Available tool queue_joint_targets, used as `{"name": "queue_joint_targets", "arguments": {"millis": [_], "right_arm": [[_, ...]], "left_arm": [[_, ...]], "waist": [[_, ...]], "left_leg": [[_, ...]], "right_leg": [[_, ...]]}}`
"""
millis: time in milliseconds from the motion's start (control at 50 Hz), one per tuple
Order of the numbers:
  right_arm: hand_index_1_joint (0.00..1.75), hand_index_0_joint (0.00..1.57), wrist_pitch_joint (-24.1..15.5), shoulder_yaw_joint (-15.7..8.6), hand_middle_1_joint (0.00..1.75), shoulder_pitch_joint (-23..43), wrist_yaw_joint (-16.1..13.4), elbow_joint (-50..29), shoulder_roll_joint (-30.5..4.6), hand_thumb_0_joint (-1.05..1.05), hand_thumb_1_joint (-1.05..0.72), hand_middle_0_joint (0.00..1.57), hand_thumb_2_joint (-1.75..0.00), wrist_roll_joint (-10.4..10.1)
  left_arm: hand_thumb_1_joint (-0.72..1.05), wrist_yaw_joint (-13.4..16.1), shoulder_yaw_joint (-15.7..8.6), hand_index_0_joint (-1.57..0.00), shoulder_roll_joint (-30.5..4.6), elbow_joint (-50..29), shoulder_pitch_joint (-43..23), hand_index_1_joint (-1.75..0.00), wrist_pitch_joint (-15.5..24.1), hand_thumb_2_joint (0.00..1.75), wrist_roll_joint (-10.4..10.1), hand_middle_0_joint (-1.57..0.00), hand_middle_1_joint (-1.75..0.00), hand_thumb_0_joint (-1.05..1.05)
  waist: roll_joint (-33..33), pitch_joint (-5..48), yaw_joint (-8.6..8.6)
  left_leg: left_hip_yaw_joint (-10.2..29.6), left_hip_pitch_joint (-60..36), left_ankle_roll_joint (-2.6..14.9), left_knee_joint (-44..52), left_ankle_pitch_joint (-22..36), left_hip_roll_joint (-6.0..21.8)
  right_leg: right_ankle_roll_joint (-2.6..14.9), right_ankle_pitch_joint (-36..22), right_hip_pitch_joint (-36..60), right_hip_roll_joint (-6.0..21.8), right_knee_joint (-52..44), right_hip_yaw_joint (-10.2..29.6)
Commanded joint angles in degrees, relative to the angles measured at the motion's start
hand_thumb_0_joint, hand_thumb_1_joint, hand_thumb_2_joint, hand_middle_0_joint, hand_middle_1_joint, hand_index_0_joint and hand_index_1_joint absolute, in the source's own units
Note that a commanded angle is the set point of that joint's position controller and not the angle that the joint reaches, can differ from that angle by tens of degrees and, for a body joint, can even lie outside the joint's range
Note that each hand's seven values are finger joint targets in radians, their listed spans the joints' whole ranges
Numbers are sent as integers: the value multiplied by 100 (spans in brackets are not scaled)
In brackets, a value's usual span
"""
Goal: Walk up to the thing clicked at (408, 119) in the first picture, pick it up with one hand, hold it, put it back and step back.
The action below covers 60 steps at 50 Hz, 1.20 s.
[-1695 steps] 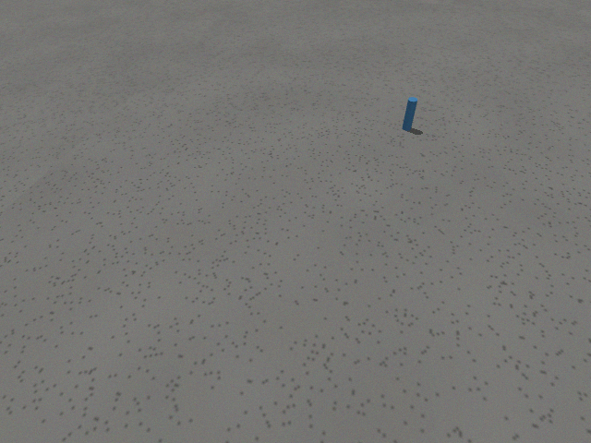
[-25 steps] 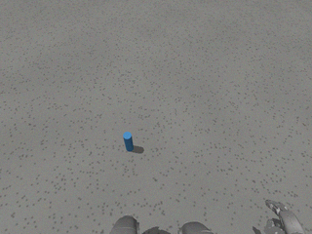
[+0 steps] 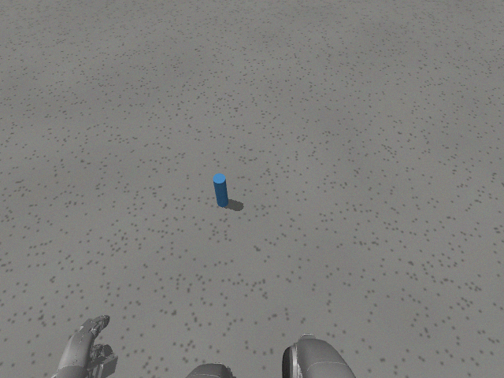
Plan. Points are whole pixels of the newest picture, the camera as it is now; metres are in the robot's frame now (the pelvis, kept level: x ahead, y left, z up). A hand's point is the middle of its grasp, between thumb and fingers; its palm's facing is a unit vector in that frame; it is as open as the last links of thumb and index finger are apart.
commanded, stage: step back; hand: left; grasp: from the side
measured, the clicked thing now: (221, 191) +0.84 +0.16 -0.65
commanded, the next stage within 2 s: stand in 1.26 s
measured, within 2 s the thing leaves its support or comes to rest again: neither
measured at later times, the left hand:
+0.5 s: hand out of the picture -0.09 +0.23 -0.12, palm faces -0.04 -0.90 -0.43, open 7.4 cm
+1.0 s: hand out of the picture -0.01 +0.21 -0.12, palm faces +0.01 -0.91 -0.40, open 7.4 cm
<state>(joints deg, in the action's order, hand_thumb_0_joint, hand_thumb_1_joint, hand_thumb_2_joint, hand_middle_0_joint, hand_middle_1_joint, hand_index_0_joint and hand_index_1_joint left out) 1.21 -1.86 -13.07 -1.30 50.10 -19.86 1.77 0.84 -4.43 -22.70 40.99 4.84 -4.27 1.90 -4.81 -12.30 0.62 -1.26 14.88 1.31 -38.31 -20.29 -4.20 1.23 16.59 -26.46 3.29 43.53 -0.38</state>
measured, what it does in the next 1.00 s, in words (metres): walks backwards: right foot, then left foot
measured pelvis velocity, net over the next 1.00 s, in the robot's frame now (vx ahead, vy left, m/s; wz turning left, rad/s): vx -0.10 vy -0.05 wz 0.01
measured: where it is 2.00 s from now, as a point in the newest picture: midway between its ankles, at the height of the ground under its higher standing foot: outside the picture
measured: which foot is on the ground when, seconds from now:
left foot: down 0.00-0.34, up 0.36-0.60, down 0.62-0.92, up 0.94-1.00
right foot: up 0.00-0.28, down 0.30-0.66, up 0.68-0.88, down 0.90-1.00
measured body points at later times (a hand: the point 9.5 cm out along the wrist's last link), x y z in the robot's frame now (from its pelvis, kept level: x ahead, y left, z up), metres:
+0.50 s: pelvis -0.12 -0.04 +0.02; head -0.11 -0.07 +0.46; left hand -0.09 +0.27 -0.09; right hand -0.04 -0.37 -0.11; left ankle -0.08 +0.11 -0.67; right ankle -0.15 -0.18 -0.71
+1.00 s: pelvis -0.10 -0.05 +0.01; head -0.09 -0.07 +0.46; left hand -0.01 +0.26 -0.10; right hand -0.04 -0.37 -0.12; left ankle -0.11 +0.09 -0.69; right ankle -0.06 -0.16 -0.71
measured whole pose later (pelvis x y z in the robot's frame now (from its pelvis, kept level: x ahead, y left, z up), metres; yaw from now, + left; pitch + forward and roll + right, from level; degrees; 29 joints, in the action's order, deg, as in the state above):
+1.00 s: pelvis -0.10 -0.05 +0.01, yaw +0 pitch -3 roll +0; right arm 1.6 -2.7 -12.5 0.1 56.1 -22.1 0.7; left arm 0.3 -2.8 -20.1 55.7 9.5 2.3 2.4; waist 2.4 -3.8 0.4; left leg 5.5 17.6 -0.2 -46.4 -28.5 -1.0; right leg 1.6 15.7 -17.3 0.5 35.6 -3.1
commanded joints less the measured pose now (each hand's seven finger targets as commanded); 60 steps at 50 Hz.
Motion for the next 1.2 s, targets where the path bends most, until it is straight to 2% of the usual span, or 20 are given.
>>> {"name": "queue_joint_targets", "arguments": {"millis": [0, 60, 180, 260, 300, 340, 420, 520, 580, 620, 640, 660, 680, 860, 900, 940, 1000, 1100, 1140, 1180], "right_arm": [[30, 20, -196, -669, 30, 368, -150, -712, -2410, 0, -90, 20, -90, 71], [30, 20, -186, -436, 30, 830, -167, -806, -1655, 0, -90, 20, -90, 116], [30, 20, -141, -492, 30, 276, -27, -610, -1516, 0, -90, 20, -90, 48], [30, 20, 68, -552, 30, 460, 87, -564, -1774, 0, -90, 20, -90, 83], [30, 20, 100, -374, 30, 468, 106, -618, -1200, 0, -90, 20, -90, 8], [30, 20, 56, -492, 30, 1100, 47, -691, -1446, 0, -90, 20, -90, -16], [30, 20, -40, -390, 30, 481, 135, -223, -1201, 0, -90, 20, -90, -107], [30, 20, -205, -347, 30, 737, 225, -243, -1204, 0, -90, 20, -90, 9], [30, 20, -319, -413, 30, 238, 213, -27, -1135, 0, -90, 20, -90, 37], [30, 20, -402, -614, 30, -371, 149, 190, -1534, 0, -90, 20, -90, 90], [30, 20, -400, -712, 30, -387, 142, 123, -2073, 0, -90, 20, -90, 87], [30, 20, -373, -766, 30, -496, 171, 161, -2280, 0, -90, 20, -90, 14], [30, 20, -328, -759, 30, -308, 178, 138, -2166, 0, -90, 20, -90, 15], [30, 20, -179, -306, 30, 717, 163, -90, -1152, 0, -90, 20, -90, -115], [30, 20, -157, -130, 30, 381, 100, -146, -653, 0, -90, 20, -90, -179], [30, 20, -68, -364, 30, -100, 39, 250, -1281, 0, -90, 20, -90, -96], [30, 20, -112, -318, 30, -63, 76, 436, -1240, 0, -90, 20, -90, -87], [30, 20, -192, -261, 30, -21, 92, 529, -1075, 0, -90, 20, -90, -54], [30, 20, -236, -306, 30, -158, 82, 670, -1058, 0, -90, 20, -90, -12], [30, 20, -282, -412, 30, -159, 32, 694, -1347, 0, -90, 20, -90, 39]], "left_arm": [[90, 68, -419, -20, -1245, -404, 27, -30, 11, 90, -29, -20, -30, 0], [90, -9, -405, -20, -1045, -9, 675, -30, -19, 90, -121, -20, -30, 0], [90, -66, -240, -20, -904, 179, 668, -30, 319, 90, -58, -20, -30, 0], [90, -35, -247, -20, -880, 903, 1404, -30, 553, 90, -51, -20, -30, 0], [90, 4, -395, -20, -1308, 1122, 1498, -30, 608, 90, 93, -20, -30, 0], [90, 35, -520, -20, -2227, 721, 680, -30, 586, 90, 184, -20, -30, 0], [90, 56, -319, -20, -1331, 802, 318, -30, 726, 90, 65, -20, -30, 0], [90, 10, -414, -20, -1493, 959, 1050, -30, 733, 90, 70, -20, -30, 0], [90, 0, -318, -20, -1431, 841, 825, -30, 636, 90, -34, -20, -30, 0], [90, 4, -119, -20, -828, 765, 1034, -30, 628, 90, -74, -20, -30, 0], [90, -2, -70, -20, -664, 663, 707, -30, 613, 90, -136, -20, -30, 0], [90, 54, -206, -20, -1180, 698, 377, -30, 602, 90, -74, -20, -30, 0], [90, 37, -195, -20, -1338, 731, 312, -30, 617, 90, -95, -20, -30, 0], [90, 25, -200, -20, -865, 1333, 1195, -30, 767, 90, -84, -20, -30, 0], [90, 104, -357, -20, -1558, 1281, 1121, -30, 821, 90, 66, -20, -30, 0], [90, 72, -363, -20, -1795, 957, 7, -30, 775, 90, 60, -20, -30, 0], [90, 61, -254, -20, -1349, 1009, 29, -30, 821, 90, -8, -20, -30, 0], [90, 41, -247, -20, -1339, 1128, 32, -30, 782, 90, -38, -20, -30, 0], [90, 41, -197, -20, -1263, 1143, -72, -30, 715, 90, -102, -20, -30, 0], [90, 51, -121, -20, -971, 1086, -31, -30, 680, 90, -154, -20, -30, 0]], "waist": [[1603, 1165, -106], [905, 1138, 310], [1720, 1521, -229], [1832, 1700, -27], [451, 1218, 22], [-628, 402, 378], [-220, 320, -108], [-919, 807, 387], [-656, 1216, 49], [742, 1862, -139], [1654, 1592, -214], [1304, 1296, -350], [1064, 934, -282], [1162, 1214, 388], [-363, 1309, 334], [-164, 886, 22], [-134, 874, 2], [-400, 1264, 29], [-293, 1462, -129], [297, 1837, -96]], "left_leg": [[3633, 1074, 1872, 2064, 1852, 3202], [1442, 562, 1147, 1542, 2470, 1874], [1225, -1136, 1147, 1437, 225, 1646], [789, -297, 924, 879, -399, 1460], [369, 1469, 323, -476, -865, 798], [1188, 1325, -188, -1529, -1154, 442], [1016, 1310, -190, -1579, -131, 202], [387, 1419, -245, -57, -733, 376], [-22, 49, -98, 1546, 171, 209], [1494, -1679, 291, 1949, 816, 1066], [3254, -1905, 930, 2169, 239, 2108], [3670, -1104, 1554, 2257, -526, 2496], [3341, -578, 1603, 2316, -954, 2404], [951, 937, 435, 724, 457, 1035], [867, 1691, -5, -684, -654, 34], [851, 695, -116, -1455, -1291, 480], [943, 899, -65, -1244, -819, 483], [228, 310, -149, 165, -539, 511], [30, -279, -124, 1309, 633, 365], [849, -759, 156, 1375, 2388, 1004]], "right_leg": [[-53, 1999, 267, -457, 2948, 1260], [-34, 1146, -84, -936, 3399, 1265], [-343, 1193, -107, -449, 520, 544], [-113, 599, 1622, -505, -2297, -167], [226, 1068, 2203, 1, -2441, 1360], [1331, 3719, -427, 2037, -3389, 3942], [709, 1064, 616, 800, -2595, 1533], [812, 263, 2090, 959, -2184, 1451], [682, -1085, 1798, 933, -1362, 961], [209, -1094, 719, 233, 621, 303], [4, 1319, -740, -476, 1076, -336], [66, 1910, -529, -86, 1256, 314], [103, 1927, -401, 15, 1233, 381], [-19, -553, 2335, -388, -1794, -267], [418, 532, 2395, 1242, -2833, 2311], [1277, 2220, 627, 2098, -3124, 3123], [893, 573, 1093, 1378, -2669, 1784], [818, -1448, 1446, 1194, -1924, 972], [558, -2149, 1463, 941, -1323, 568], [151, -2346, 1293, 540, -487, 189]]}}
